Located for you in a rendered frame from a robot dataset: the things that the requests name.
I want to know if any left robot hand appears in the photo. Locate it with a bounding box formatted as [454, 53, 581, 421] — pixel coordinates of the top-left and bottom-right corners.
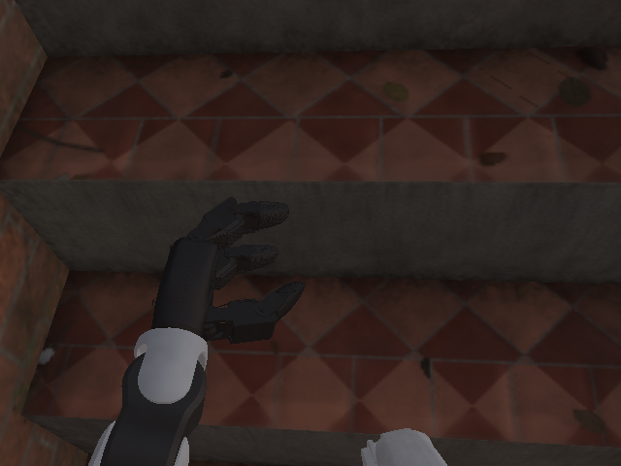
[151, 197, 305, 345]

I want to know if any robot left forearm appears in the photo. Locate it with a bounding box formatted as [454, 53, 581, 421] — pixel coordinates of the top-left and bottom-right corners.
[88, 327, 208, 466]

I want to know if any robot right thigh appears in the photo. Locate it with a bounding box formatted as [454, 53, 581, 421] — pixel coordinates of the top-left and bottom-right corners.
[361, 428, 447, 466]

